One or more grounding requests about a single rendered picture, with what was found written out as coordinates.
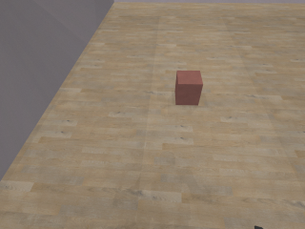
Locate carton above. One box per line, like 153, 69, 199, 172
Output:
174, 71, 203, 106

